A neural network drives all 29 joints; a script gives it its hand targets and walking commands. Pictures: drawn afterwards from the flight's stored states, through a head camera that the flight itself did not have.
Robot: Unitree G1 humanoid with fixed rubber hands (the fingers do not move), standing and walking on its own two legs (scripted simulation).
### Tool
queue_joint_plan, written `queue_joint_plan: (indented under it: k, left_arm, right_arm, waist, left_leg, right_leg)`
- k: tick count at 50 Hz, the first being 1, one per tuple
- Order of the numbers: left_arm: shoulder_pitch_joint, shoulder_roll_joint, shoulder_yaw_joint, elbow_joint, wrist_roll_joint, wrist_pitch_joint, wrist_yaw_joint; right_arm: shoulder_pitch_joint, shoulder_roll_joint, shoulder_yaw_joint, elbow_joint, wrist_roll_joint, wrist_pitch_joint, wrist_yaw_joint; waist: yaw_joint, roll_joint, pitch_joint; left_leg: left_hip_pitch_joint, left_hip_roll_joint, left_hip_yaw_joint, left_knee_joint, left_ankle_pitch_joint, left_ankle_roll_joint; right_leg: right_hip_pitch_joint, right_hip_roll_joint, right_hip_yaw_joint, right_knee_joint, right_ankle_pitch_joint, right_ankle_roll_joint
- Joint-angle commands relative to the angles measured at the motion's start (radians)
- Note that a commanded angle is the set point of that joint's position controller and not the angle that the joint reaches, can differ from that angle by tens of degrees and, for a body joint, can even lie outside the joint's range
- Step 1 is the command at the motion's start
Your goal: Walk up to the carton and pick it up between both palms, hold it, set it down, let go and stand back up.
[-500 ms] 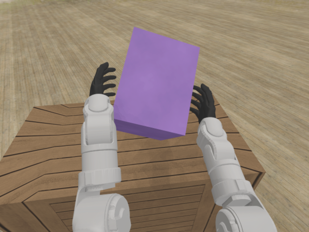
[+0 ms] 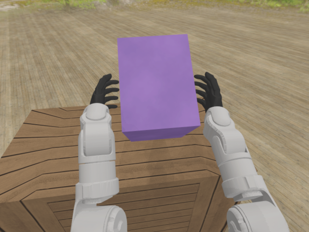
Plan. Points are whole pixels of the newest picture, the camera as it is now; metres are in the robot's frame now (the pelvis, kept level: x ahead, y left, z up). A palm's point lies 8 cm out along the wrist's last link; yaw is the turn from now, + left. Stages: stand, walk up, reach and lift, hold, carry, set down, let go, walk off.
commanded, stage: hold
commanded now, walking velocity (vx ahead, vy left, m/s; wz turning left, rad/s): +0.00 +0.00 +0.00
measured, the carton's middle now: (154, 96) +0.46 -0.03 +0.18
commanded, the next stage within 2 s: none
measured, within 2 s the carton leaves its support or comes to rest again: neither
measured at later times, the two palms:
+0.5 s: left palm (93, 109) +0.38 +0.14 +0.20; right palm (198, 100) +0.36 -0.13 +0.22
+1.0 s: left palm (104, 106) +0.38 +0.11 +0.20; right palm (200, 121) +0.37 -0.15 +0.14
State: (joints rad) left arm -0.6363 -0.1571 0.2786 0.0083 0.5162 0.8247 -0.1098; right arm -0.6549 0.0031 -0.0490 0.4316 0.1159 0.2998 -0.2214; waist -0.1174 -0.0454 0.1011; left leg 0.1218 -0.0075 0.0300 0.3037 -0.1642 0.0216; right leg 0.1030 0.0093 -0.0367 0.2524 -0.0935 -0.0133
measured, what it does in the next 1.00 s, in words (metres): stands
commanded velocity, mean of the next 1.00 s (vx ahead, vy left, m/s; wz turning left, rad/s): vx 0.00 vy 0.00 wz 0.00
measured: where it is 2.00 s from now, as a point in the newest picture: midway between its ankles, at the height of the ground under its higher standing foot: outside the picture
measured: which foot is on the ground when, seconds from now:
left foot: down 0.00-1.00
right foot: down 0.00-1.00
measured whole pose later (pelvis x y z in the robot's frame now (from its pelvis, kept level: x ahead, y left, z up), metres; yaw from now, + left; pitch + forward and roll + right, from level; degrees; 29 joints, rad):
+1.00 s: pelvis +0.02 +0.01 +0.00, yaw +0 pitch -13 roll -1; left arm -0.63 -0.18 0.24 -0.03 0.47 0.82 -0.07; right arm -0.59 0.01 -0.02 0.50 0.11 0.27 -0.27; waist -0.10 -0.05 0.17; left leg 0.12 -0.01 0.03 0.31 -0.19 0.04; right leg 0.11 0.01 -0.04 0.26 -0.13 -0.01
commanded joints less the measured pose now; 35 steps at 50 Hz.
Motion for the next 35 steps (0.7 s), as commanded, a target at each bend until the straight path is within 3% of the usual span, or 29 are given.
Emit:
queue_joint_plan:
  k: [1, 2, 4, 6, 8, 9, 10, 11, 12, 13, 14, 15, 18, 20, 21, 23, 24, 25, 28, 29, 30, 31, 32, 33, 35]
  left_arm:
    - [-0.779, -0.284, -0.167, 0.187, -0.105, -0.119, -0.161]
    - [-0.811, -0.282, -0.139, 0.188, -0.089, -0.154, -0.135]
    - [-0.893, -0.323, -0.179, 0.133, -0.144, -0.224, -0.082]
    - [-0.885, -0.393, -0.285, 0.038, -0.24, -0.284, -0.035]
    - [-0.829, -0.418, -0.347, -0.024, -0.264, -0.32, 0.003]
    - [-0.801, -0.401, -0.328, -0.015, -0.26, -0.321, 0.009]
    - [-0.797, -0.364, -0.275, 0.027, -0.236, -0.306, 0.007]
    - [-0.831, -0.317, -0.189, 0.168, -0.187, -0.284, -0.009]
    - [-0.776, -0.289, -0.101, 0.248, -0.125, -0.271, -0.035]
    - [-0.734, -0.282, -0.088, 0.289, -0.113, -0.25, -0.047]
    - [-0.674, -0.266, -0.053, 0.312, -0.089, -0.223, -0.063]
    - [-0.651, -0.242, -0.048, 0.329, -0.093, -0.211, -0.086]
    - [-0.64, -0.206, -0.034, 0.385, -0.061, -0.167, -0.133]
    - [-0.668, -0.229, -0.084, 0.356, -0.069, -0.148, -0.156]
    - [-0.702, -0.261, -0.134, 0.33, -0.079, -0.145, -0.162]
    - [-0.767, -0.356, -0.232, 0.227, -0.12, -0.16, -0.139]
    - [-0.756, -0.393, -0.266, 0.182, -0.127, -0.167, -0.125]
    - [-0.786, -0.422, -0.305, 0.128, -0.155, -0.181, -0.106]
    - [-0.763, -0.54, -0.529, -0.124, -0.285, -0.235, -0.035]
    - [-0.707, -0.576, -0.595, -0.259, -0.32, -0.245, -0.01]
    - [-0.735, -0.54, -0.608, -0.309, -0.335, -0.265, 0.013]
    - [-0.69, -0.556, -0.625, -0.322, -0.353, -0.264, 0.029]
    - [-0.654, -0.522, -0.608, -0.274, -0.341, -0.254, 0.039]
    - [-0.563, -0.488, -0.566, -0.205, -0.31, -0.231, 0.029]
    - [-0.34, -0.393, -0.464, -0.144, -0.212, -0.16, -0.008]
  right_arm:
    - [-0.773, 0.424, 0.097, -0.018, -0.084, -0.061, 0.173]
    - [-0.798, 0.456, 0.107, 0.0, -0.095, -0.097, 0.19]
    - [-0.854, 0.531, 0.131, -0.018, -0.097, -0.155, 0.215]
    - [-0.842, 0.622, 0.193, -0.06, -0.074, -0.21, 0.226]
    - [-0.818, 0.605, 0.258, -0.116, -0.036, -0.248, 0.219]
    - [-0.83, 0.604, 0.291, -0.129, -0.019, -0.25, 0.208]
    - [-0.792, 0.589, 0.274, -0.078, -0.031, -0.235, 0.206]
    - [-0.786, 0.537, 0.19, 0.031, -0.09, -0.219, 0.215]
    - [-0.744, 0.537, 0.178, 0.024, -0.102, -0.231, 0.212]
    - [-0.715, 0.529, 0.163, 0.062, -0.122, -0.217, 0.213]
    - [-0.706, 0.529, 0.184, 0.051, -0.115, -0.2, 0.207]
    - [-0.662, 0.514, 0.178, 0.052, -0.12, -0.183, 0.189]
    - [-0.635, 0.494, 0.149, 0.074, -0.122, -0.122, 0.154]
    - [-0.626, 0.462, 0.125, 0.079, -0.112, -0.1, 0.14]
    - [-0.611, 0.429, 0.091, 0.115, -0.117, -0.092, 0.139]
    - [-0.643, 0.402, 0.064, 0.15, -0.099, -0.112, 0.153]
    - [-0.632, 0.399, 0.067, 0.144, -0.09, -0.124, 0.159]
    - [-0.649, 0.391, 0.053, 0.146, -0.094, -0.147, 0.169]
    - [-0.637, 0.412, 0.138, -0.021, -0.045, -0.228, 0.186]
    - [-0.615, 0.435, 0.231, -0.122, 0.013, -0.254, 0.182]
    - [-0.635, 0.432, 0.266, -0.159, 0.042, -0.281, 0.181]
    - [-0.632, 0.427, 0.305, -0.208, 0.07, -0.302, 0.177]
    - [-0.607, 0.393, 0.298, -0.169, 0.054, -0.308, 0.175]
    - [-0.557, 0.374, 0.313, -0.169, 0.041, -0.305, 0.163]
    - [-0.478, 0.331, 0.363, -0.214, 0.049, -0.267, 0.136]
  waist:
    - [0.015, 0.001, -0.089]
    - [0.046, 0.037, -0.136]
    - [0.062, 0.047, -0.289]
    - [0.066, 0.032, -0.501]
    - [0.057, 0.062, -0.745]
    - [0.078, 0.037, -0.793]
    - [0.088, 0.018, -0.697]
    - [0.067, -0.028, -0.521]
    - [0.066, -0.138, -0.424]
    - [0.08, -0.155, -0.32]
    - [0.105, -0.191, -0.259]
    - [0.068, -0.232, -0.206]
    - [0.035, -0.197, -0.085]
    - [-0.002, -0.12, -0.081]
    - [-0.042, -0.044, -0.068]
    - [-0.055, 0.126, -0.108]
    - [-0.051, 0.179, -0.129]
    - [-0.062, 0.226, -0.193]
    - [-0.102, 0.311, -0.561]
    - [-0.098, 0.324, -0.735]
    - [-0.059, 0.317, -0.84]
    - [-0.047, 0.307, -0.882]
    - [-0.031, 0.303, -0.795]
    - [-0.038, 0.248, -0.687]
    - [-0.025, 0.13, -0.499]
  left_leg:
    - [-0.412, 0.033, 0.03, -0.213, -0.412, 0.078]
    - [-0.475, 0.046, 0.027, -0.22, -0.402, 0.089]
    - [-0.444, 0.042, 0.03, -0.182, -0.294, 0.066]
    - [-0.208, 0.01, 0.037, -0.095, -0.015, 0.005]
    - [-0.003, 0.012, 0.025, -0.004, 0.295, -0.03]
    - [0.01, 0.0, 0.036, 0.006, 0.307, -0.018]
    - [-0.052, -0.006, 0.047, -0.033, 0.152, 0.004]
    - [-0.153, -0.009, 0.046, -0.073, -0.088, 0.033]
    - [-0.128, -0.032, 0.036, -0.011, -0.059, 0.078]
    - [-0.103, -0.05, 0.046, -0.016, -0.037, 0.077]
    - [-0.099, -0.051, 0.057, -0.028, -0.004, 0.091]
    - [-0.068, -0.058, 0.056, -0.013, 0.015, 0.098]
    - [-0.084, -0.057, 0.074, -0.054, -0.036, 0.095]
    - [-0.113, -0.042, 0.07, -0.085, -0.086, 0.075]
    - [-0.14, -0.028, 0.067, -0.114, -0.139, 0.051]
    - [-0.225, 0.015, 0.044, -0.174, -0.207, -0.001]
    - [-0.226, 0.029, 0.031, -0.176, -0.185, -0.026]
    - [-0.182, 0.049, 0.014, -0.164, -0.126, -0.06]
    - [0.161, 0.075, -0.036, 0.025, 0.394, -0.168]
    - [0.301, 0.076, -0.045, 0.106, 0.679, -0.19]
    - [0.34, 0.07, -0.045, 0.161, 0.838, -0.189]
    - [0.352, 0.08, -0.05, 0.195, 0.959, -0.195]
    - [0.294, 0.081, -0.047, 0.191, 0.947, -0.191]
    - [0.232, 0.073, -0.042, 0.178, 0.911, -0.173]
    - [0.187, 0.048, -0.025, 0.137, 0.839, -0.123]
  right_leg:
    - [0.143, 0.017, -0.09, 0.032, -0.376, 0.036]
    - [0.202, 0.027, -0.104, 0.068, -0.344, 0.05]
    - [0.173, 0.021, -0.09, 0.074, -0.26, 0.052]
    - [0.069, -0.015, -0.06, 0.04, -0.081, 0.043]
    - [0.088, 0.004, -0.066, 0.06, 0.169, 0.047]
    - [0.121, 0.0, -0.056, 0.053, 0.203, 0.055]
    - [0.13, -0.02, -0.037, 0.024, 0.063, 0.055]
    - [0.066, -0.049, -0.018, -0.022, -0.269, 0.054]
    - [0.011, -0.099, -0.002, -0.058, -0.413, 0.047]
    - [-0.051, -0.111, 0.002, -0.076, -0.473, 0.043]
    - [-0.041, -0.107, -0.002, -0.089, -0.45, 0.053]
    - [-0.069, -0.126, 0.015, -0.116, -0.462, 0.065]
    - [-0.038, -0.114, 0.001, -0.124, -0.414, 0.083]
    - [-0.008, -0.083, -0.025, -0.091, -0.343, 0.069]
    - [0.0, -0.063, -0.042, -0.066, -0.302, 0.053]
    - [0.053, -0.001, -0.089, 0.013, -0.183, 0.024]
    - [0.069, 0.013, -0.101, 0.035, -0.125, 0.014]
    - [0.04, 0.025, -0.112, 0.046, -0.096, 0.007]
    - [-0.044, 0.06, -0.133, 0.057, 0.121, -0.004]
    - [-0.029, 0.074, -0.135, 0.065, 0.265, -0.004]
    - [-0.035, 0.079, -0.129, 0.039, 0.279, -0.012]
    - [-0.013, 0.081, -0.116, 0.013, 0.332, -0.029]
    - [0.002, 0.073, -0.107, -0.011, 0.307, -0.04]
    - [0.053, 0.06, -0.098, -0.012, 0.37, -0.043]
    - [0.19, 0.048, -0.094, -0.002, 0.473, -0.012]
